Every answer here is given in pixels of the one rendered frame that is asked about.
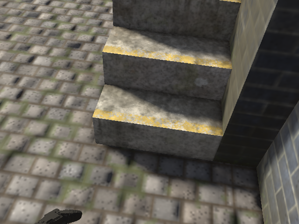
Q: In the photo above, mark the stairs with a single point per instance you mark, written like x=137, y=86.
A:
x=166, y=66

